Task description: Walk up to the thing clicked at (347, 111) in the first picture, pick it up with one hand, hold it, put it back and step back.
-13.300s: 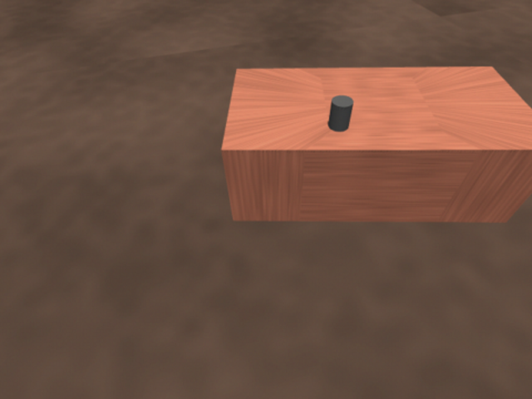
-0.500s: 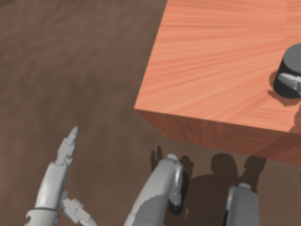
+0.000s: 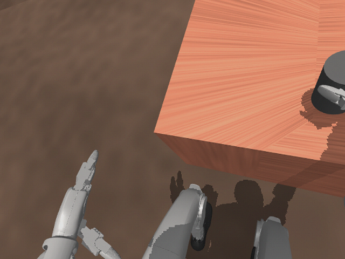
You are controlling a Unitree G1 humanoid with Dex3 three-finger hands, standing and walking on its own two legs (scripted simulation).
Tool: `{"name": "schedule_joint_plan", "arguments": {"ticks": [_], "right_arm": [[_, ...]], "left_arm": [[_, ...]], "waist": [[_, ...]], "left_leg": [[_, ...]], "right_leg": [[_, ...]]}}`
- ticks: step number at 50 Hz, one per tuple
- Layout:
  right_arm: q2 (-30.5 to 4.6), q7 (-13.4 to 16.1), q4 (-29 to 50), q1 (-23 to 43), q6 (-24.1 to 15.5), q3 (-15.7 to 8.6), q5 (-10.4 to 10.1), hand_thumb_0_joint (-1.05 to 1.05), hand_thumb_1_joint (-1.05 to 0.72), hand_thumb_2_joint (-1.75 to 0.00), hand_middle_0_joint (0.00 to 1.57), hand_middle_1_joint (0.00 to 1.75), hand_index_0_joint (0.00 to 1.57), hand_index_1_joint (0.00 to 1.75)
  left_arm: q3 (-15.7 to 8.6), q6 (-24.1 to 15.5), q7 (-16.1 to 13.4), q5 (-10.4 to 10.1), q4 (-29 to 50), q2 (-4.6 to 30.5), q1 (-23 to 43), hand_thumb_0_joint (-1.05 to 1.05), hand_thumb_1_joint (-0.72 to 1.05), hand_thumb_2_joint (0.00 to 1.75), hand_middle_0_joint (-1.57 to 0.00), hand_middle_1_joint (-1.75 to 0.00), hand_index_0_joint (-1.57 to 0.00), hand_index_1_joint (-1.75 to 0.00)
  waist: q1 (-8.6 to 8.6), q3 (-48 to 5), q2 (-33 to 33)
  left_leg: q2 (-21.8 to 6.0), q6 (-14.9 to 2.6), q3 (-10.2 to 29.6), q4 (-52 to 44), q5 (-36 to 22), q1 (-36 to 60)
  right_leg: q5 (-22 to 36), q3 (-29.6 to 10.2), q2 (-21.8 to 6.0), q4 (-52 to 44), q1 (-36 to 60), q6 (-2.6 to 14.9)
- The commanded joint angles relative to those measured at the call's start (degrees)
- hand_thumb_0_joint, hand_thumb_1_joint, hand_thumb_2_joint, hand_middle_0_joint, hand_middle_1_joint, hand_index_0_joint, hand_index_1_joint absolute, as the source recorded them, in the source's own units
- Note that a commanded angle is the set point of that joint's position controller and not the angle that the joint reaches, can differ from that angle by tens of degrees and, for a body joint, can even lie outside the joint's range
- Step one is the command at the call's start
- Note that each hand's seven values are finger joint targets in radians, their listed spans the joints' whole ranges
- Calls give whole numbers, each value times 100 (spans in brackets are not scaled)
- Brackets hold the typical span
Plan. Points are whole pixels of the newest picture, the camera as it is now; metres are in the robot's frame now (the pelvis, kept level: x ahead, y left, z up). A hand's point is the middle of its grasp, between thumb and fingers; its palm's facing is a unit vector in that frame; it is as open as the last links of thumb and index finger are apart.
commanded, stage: lift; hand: right
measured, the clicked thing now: (340, 84) +0.55 -0.18 -0.05
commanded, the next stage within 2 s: hold in 1.70 s
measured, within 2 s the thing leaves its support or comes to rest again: neither
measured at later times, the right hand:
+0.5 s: hand out of the picture +0.52 -0.19 +0.03, palm faces +0.14 +0.99 -0.01, open 11.4 cm
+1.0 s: hand out of the picture +0.44 -0.19 +0.10, palm faces +0.15 +0.99 -0.01, open 11.4 cm
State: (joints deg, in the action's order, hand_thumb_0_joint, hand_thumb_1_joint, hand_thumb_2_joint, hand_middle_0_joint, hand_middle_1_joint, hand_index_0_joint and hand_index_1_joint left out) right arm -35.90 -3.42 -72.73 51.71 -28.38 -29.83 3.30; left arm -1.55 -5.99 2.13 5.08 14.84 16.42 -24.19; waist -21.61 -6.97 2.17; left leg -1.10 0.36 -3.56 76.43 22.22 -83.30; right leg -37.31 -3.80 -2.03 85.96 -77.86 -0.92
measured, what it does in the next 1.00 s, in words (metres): rises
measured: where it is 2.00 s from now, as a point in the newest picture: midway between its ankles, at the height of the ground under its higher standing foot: (226, 256)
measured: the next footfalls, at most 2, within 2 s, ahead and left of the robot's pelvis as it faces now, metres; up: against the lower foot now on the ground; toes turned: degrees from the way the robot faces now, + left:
none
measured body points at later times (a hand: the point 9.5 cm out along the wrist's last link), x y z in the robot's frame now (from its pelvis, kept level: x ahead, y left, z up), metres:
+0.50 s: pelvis +0.01 +0.00 +0.03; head +0.16 -0.05 +0.45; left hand +0.17 +0.26 +0.08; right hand +0.50 -0.24 +0.03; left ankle +0.11 +0.13 -0.57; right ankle +0.02 -0.12 -0.57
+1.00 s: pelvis +0.03 +0.00 +0.08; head +0.11 -0.02 +0.52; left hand +0.19 +0.26 +0.08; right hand +0.42 -0.24 +0.11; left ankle +0.11 +0.13 -0.57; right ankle +0.02 -0.12 -0.57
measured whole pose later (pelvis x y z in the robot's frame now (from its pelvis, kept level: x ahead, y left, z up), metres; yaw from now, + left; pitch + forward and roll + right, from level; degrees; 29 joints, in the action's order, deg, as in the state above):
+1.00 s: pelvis +0.03 +0.00 +0.08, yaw -2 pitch +16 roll +1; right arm -14.4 -3.0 -45.1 24.6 -23.1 -17.7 -4.9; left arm -3.8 -5.9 -0.1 2.1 -4.0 13.3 -24.9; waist -7.3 -7.2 1.4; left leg -2.0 0.8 -1.6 59.3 20.3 -55.3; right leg -32.1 -1.3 -0.8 64.2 -48.4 -0.5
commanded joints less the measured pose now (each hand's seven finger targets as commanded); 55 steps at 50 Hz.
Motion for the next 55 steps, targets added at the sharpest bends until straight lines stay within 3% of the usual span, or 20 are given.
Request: {"name": "schedule_joint_plan", "arguments": {"ticks": [1,5,8,12,19,25,26,28,29,31,34,38,40,41,42,43,45,46,50,55], "right_arm": [[-1207,-25,1540,2800,-607,25,-186,0,-10,-133,119,143,125,143],[-1323,27,1574,2856,-624,-32,-166,0,-11,-136,120,146,126,146],[-1273,57,1525,2760,-640,-18,-164,0,-7,-133,126,146,132,146],[-1204,28,1704,2603,-631,-3,-169,0,-10,-135,128,148,134,148],[-907,33,2057,2284,-556,63,-355,0,-14,-136,130,149,136,149],[-461,-19,2478,1841,-533,197,-511,0,-15,-135,130,148,135,148],[-163,-42,2398,1677,-503,398,-514,0,-15,-134,129,147,134,147],[-356,-8,2933,1705,-508,292,-576,0,-14,-135,129,147,134,147],[42,-23,2612,1158,-432,455,-590,0,-14,-134,129,147,134,147],[-71,14,3119,1244,-447,357,-674,0,-16,-134,130,147,135,147],[384,54,3658,992,-376,695,-727,0,-14,-134,128,146,133,146],[999,61,3151,224,-211,900,-861,0,-12,-132,127,145,132,145],[292,99,4259,736,-271,643,-811,0,-12,-132,127,145,132,145],[890,50,3769,186,-166,1042,-798,0,-13,-131,126,144,131,144],[885,65,4282,378,-202,956,-882,0,-12,-130,126,143,131,143],[1431,15,3269,-515,-71,1180,-883,0,-11,-130,125,143,130,143],[1052,24,4257,-76,-154,981,-957,0,-11,-129,124,142,130,142],[883,24,4498,-102,-137,921,-953,0,-8,-129,122,141,128,141],[1380,54,4562,-569,-16,1225,-1006,0,-5,-129,122,141,127,141],[1330,126,5164,-656,25,1271,-1021,0,-4,-129,123,142,128,142]], "left_arm": [[-860,-290,-183,-82,719,984,-302,0,-54,4,-5,-5,-5,-5],[-611,-258,-188,-61,627,859,-204,0,-54,4,-5,-5,-5,-4],[-815,-274,-206,-66,736,980,-188,0,-53,3,-4,-5,-5,-4],[-729,-244,-159,-72,699,888,-322,0,-52,3,-4,-5,-6,-4],[-889,-296,-187,-132,504,960,-395,0,-53,3,-4,-5,-5,-4],[-713,-337,-201,-152,295,769,-347,0,-55,4,-5,-5,-5,-4],[-591,-364,-190,-167,324,639,-264,0,-55,5,-5,-5,-5,-5],[-767,-370,-239,-194,336,852,-340,0,-55,5,-5,-5,-5,-5],[-737,-370,-238,-193,320,760,-287,0,-55,5,-5,-5,-5,-5],[-851,-329,-242,-202,-140,785,-619,0,-56,5,-5,-5,-4,-5],[-731,-363,-251,-228,12,650,-299,0,-56,6,-5,-5,-4,-5],[-748,-343,-278,-282,-684,602,-372,0,-57,6,-5,-5,-4,-6],[-997,-348,-335,-302,-455,866,-190,0,-57,6,-5,-5,-4,-6],[-850,-327,-323,-303,-519,717,-166,0,-57,6,-5,-5,-4,-6],[-819,-286,-312,-305,-738,623,-350,0,-57,6,-5,-5,-4,-6],[-573,-305,-275,-320,-899,368,-407,0,-56,6,-5,-5,-4,-5],[-582,-353,-283,-344,-874,362,-175,0,-56,6,-5,-5,-4,-5],[-825,-358,-320,-361,-798,577,-187,0,-57,6,-5,-5,-4,-6],[-663,-340,-339,-376,-1223,354,-355,0,-56,5,-5,-5,-5,-5],[-966,-347,-402,-402,-1321,626,-96,0,-55,4,-5,-5,-5,-5]], "waist": [[69,-3792,-2229],[216,-3856,-2190],[124,-3848,-2157],[257,-3951,-2274],[419,-3509,-1880],[698,-3519,-1625],[779,-3479,-1586],[841,-3629,-1680],[851,-3470,-1565],[951,-3461,-1544],[1102,-3469,-1441],[1114,-2422,-751],[1241,-3031,-1056],[1197,-2754,-881],[1287,-2662,-861],[1294,-2225,-588],[1502,-2652,-681],[1411,-2867,-718],[1470,-2313,-626],[1570,-2187,-636]], "left_leg": [[230,-224,153,-656,-1134,2889],[207,-217,222,-693,-1281,3221],[227,-217,169,-744,-1366,3272],[237,-226,158,-800,-1459,3269],[197,-178,245,-1170,-957,3583],[203,-168,193,-1310,-1101,3920],[222,-171,172,-1336,-1120,3910],[228,-171,140,-1421,-1143,4004],[240,-177,93,-1448,-1214,3997],[219,-169,151,-1535,-1351,4192],[183,-154,211,-1714,-1369,4453],[192,-127,126,-1928,-1259,4265],[158,-132,186,-1984,-1401,4571],[177,-123,129,-2045,-1388,4576],[166,-126,147,-2102,-1311,4624],[153,-119,154,-2174,-1271,4670],[104,-99,220,-2192,-1380,4985],[99,-88,219,-2221,-1520,5158],[101,-81,220,-2404,-1470,5031],[95,-86,217,-2590,-1259,5056]], "right_leg": [[2353,7,82,-1324,2000,57],[2324,74,115,-1379,1887,58],[2493,38,111,-1439,2071,48],[2854,54,93,-1495,2436,28],[1865,103,115,-1904,2196,80],[2055,126,149,-2152,2451,71],[2118,136,165,-2225,2564,69],[2220,126,150,-2369,2957,38],[2429,113,154,-2415,3062,33],[2459,167,208,-2461,3025,51],[2406,239,215,-2614,3285,52],[2249,199,223,-2864,3046,85],[2422,232,201,-2953,3540,62],[2399,235,202,-3036,3561,63],[2333,228,220,-3096,3507,60],[2209,252,242,-3144,3301,94],[2274,286,267,-3178,3417,93],[2377,294,261,-3200,3610,92],[2354,319,283,-3370,3739,102],[2211,300,252,-3628,4028,82]]}}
